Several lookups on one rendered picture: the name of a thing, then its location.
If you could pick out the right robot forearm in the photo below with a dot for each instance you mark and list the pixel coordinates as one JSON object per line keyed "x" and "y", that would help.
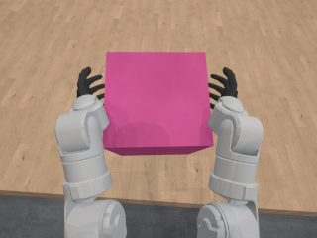
{"x": 237, "y": 153}

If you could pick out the robot right upper arm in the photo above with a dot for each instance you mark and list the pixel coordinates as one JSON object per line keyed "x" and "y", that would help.
{"x": 226, "y": 220}

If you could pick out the robot left upper arm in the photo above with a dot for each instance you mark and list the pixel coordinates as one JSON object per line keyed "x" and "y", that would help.
{"x": 96, "y": 219}

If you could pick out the robot right hand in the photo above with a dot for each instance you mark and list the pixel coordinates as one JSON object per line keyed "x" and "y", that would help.
{"x": 230, "y": 86}

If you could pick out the left robot forearm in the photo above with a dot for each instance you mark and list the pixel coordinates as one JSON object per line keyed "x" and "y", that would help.
{"x": 81, "y": 149}

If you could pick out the robot left hand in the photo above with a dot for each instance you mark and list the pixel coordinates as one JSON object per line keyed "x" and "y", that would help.
{"x": 83, "y": 84}

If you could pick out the carton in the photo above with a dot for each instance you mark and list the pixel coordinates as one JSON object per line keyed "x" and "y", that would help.
{"x": 157, "y": 103}

